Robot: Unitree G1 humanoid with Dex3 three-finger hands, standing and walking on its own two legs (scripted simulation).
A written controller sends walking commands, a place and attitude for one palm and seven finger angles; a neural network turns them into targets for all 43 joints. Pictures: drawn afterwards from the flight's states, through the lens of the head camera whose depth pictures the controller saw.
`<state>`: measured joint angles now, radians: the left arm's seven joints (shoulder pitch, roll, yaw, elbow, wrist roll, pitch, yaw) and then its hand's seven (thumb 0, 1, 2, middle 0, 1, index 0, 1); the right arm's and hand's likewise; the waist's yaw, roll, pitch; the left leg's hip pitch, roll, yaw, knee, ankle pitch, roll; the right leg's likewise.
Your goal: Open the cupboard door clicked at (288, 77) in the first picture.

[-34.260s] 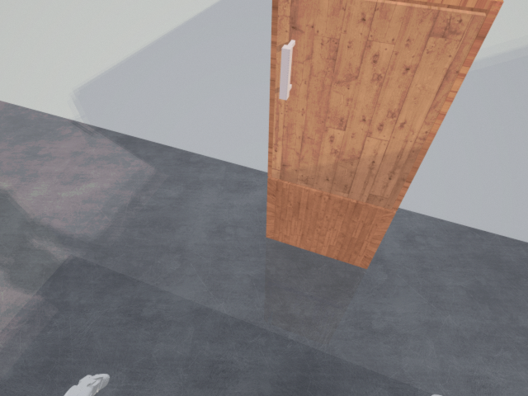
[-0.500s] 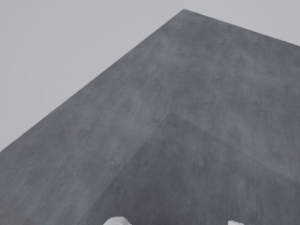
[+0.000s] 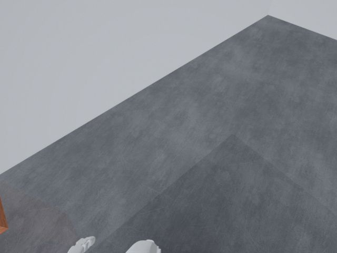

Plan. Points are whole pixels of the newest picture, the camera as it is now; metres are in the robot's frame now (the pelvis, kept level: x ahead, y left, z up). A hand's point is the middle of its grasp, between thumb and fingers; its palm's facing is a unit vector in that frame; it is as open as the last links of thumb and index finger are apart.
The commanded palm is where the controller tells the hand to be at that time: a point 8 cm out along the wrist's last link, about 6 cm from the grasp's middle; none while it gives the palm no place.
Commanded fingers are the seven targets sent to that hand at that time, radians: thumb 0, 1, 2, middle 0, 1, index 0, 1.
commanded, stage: turn to face it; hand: left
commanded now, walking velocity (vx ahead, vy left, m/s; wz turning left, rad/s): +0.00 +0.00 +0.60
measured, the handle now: out of the picture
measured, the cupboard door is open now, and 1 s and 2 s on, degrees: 39 39 39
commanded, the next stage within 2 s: take the last steps up to it in 2.00 s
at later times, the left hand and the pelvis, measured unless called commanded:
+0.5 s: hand out of the picture -0.02 +0.23 -0.17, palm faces +0.35 -0.90 -0.26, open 7.4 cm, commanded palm none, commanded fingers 0.00 0.90 0.90 -0.20 -0.30 -0.20 -0.30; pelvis +0.00 +0.01 +0.00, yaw +18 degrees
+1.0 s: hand out of the picture +0.00 +0.15 -0.14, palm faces +0.57 -0.77 -0.28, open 7.3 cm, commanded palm none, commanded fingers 0.00 0.90 0.90 -0.20 -0.30 -0.20 -0.30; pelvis +0.04 -0.05 +0.01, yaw +36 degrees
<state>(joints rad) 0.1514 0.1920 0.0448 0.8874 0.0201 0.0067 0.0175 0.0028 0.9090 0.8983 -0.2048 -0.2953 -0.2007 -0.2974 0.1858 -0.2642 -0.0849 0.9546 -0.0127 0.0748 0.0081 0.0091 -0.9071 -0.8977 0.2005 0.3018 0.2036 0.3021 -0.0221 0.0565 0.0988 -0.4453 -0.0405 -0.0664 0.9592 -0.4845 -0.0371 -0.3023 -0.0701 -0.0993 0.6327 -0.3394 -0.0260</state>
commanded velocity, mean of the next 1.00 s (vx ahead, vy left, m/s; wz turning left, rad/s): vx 0.00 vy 0.00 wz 0.60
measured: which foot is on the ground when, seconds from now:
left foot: up 0.00-0.36, down 0.38-0.74, up 0.76-1.00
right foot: down 0.00-0.38, up 0.40-0.72, down 0.74-1.00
